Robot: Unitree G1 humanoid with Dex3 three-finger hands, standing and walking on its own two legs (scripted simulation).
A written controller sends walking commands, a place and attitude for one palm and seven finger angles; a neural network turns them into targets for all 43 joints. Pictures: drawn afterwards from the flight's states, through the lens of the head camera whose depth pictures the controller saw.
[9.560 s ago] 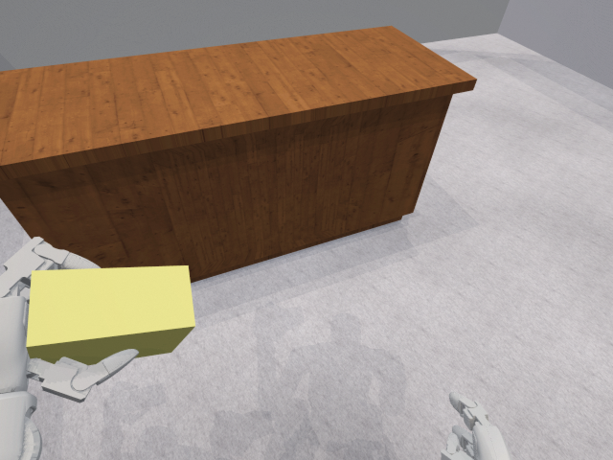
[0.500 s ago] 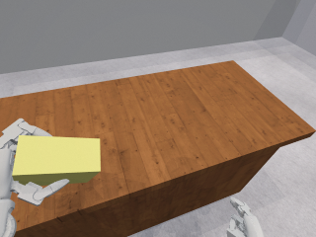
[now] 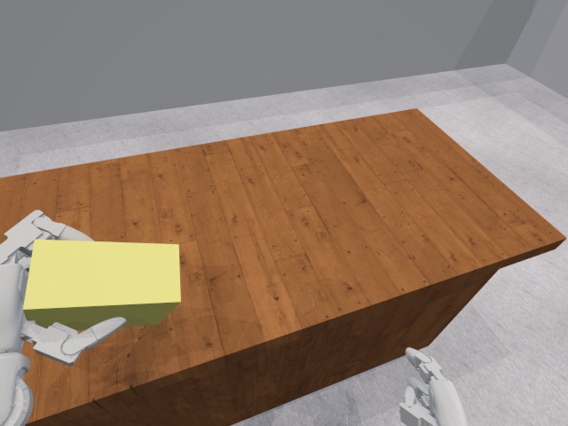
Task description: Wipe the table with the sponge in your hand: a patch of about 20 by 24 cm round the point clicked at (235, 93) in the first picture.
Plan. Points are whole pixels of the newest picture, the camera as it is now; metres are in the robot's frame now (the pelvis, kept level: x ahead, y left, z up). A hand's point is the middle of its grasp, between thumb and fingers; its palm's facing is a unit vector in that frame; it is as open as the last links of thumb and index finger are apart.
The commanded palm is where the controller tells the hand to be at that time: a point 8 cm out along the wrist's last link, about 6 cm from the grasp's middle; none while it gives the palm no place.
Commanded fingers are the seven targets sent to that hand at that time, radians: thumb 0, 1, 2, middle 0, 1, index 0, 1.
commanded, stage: shuffle to correct the standing spot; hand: left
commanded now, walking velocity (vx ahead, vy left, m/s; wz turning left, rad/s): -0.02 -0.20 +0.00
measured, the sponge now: (128, 288) +0.23 +0.20 +0.13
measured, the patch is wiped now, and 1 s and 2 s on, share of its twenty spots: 0.00 0.00 0.00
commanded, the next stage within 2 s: come to a stop and stand still in 0.44 s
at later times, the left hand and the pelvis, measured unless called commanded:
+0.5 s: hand (137, 289) +0.22 +0.18 +0.15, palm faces +0.31 -0.88 -0.37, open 10.6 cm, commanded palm +0.17 +0.23 +0.17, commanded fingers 0.00 0.10 1.30 -1.20 -1.60 -1.20 -1.60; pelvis +0.00 -0.05 -0.01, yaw -1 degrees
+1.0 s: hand (112, 254) +0.26 +0.22 +0.16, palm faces +0.39 -0.84 -0.37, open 10.6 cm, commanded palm +0.19 +0.24 +0.17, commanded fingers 0.00 0.10 1.30 -1.20 -1.60 -1.20 -1.60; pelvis +0.03 -0.03 -0.01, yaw -1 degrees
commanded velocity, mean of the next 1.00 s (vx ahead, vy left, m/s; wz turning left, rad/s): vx -0.01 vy -0.10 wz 0.00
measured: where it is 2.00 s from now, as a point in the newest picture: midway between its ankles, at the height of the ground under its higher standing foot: outside the picture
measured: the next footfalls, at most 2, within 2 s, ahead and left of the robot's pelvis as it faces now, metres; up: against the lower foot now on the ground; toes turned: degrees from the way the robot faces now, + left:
none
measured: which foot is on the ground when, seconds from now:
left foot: down 0.00-1.00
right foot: down 0.00-1.00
